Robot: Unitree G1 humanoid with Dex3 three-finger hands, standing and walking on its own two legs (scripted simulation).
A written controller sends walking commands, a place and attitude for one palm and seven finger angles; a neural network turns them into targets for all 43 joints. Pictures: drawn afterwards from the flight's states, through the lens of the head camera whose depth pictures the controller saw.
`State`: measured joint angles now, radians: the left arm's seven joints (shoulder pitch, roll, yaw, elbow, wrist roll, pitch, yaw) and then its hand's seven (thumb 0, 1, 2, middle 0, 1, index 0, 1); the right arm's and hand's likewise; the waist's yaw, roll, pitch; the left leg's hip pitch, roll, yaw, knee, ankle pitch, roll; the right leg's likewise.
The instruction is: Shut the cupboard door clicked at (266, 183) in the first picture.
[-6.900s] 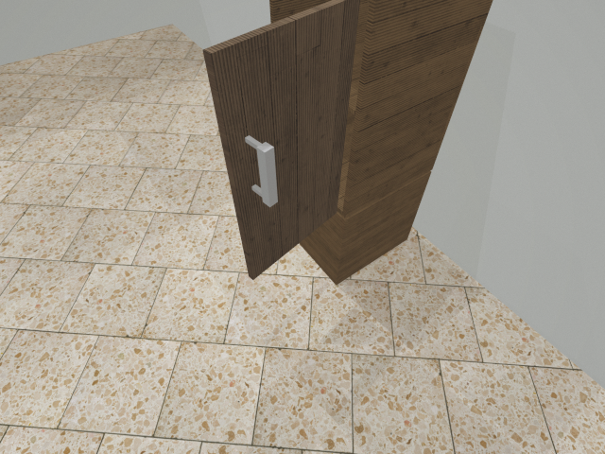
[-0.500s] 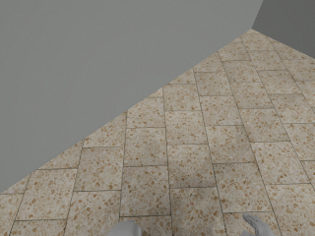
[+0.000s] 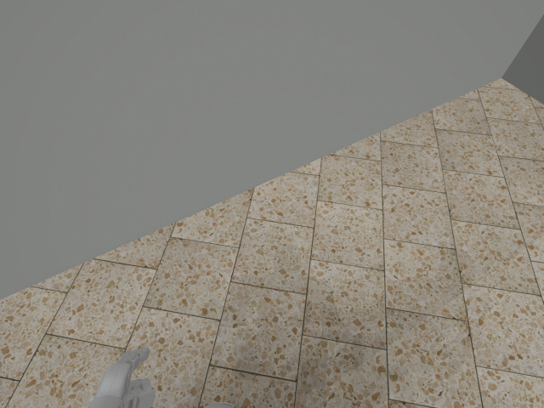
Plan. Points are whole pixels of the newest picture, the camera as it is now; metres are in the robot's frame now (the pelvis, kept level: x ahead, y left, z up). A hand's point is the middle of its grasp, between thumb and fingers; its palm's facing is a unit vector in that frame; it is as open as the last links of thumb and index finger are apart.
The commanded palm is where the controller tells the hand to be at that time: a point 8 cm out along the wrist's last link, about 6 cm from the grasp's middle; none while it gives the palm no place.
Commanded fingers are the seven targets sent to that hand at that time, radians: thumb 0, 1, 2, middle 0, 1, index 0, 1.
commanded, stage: walk to a spot facing it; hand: left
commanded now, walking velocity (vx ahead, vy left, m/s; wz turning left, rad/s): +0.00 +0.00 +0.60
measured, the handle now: out of the picture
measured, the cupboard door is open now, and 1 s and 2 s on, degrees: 100 100 100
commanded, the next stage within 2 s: none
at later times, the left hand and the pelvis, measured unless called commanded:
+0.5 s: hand out of the picture -0.04 +0.21 -0.19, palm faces +0.35 -0.90 -0.26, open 7.4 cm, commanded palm none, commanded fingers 0.00 0.90 0.90 -0.20 -0.30 -0.20 -0.30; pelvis +0.01 -0.01 -0.01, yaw +20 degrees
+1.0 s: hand out of the picture +0.01 +0.16 -0.15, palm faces +0.58 -0.77 -0.27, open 7.4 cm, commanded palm none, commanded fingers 0.00 0.90 0.90 -0.20 -0.30 -0.20 -0.30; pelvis +0.05 -0.05 +0.01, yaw +38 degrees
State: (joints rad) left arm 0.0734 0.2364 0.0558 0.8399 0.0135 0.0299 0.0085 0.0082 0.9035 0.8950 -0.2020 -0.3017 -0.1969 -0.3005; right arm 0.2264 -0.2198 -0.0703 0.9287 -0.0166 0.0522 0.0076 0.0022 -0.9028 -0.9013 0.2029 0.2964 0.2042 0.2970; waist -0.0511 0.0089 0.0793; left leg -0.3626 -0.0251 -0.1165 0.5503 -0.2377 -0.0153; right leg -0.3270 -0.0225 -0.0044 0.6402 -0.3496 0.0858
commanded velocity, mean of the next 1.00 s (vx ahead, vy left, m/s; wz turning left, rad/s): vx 0.00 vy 0.00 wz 0.60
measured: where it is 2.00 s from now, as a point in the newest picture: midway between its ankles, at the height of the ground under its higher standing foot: outside the picture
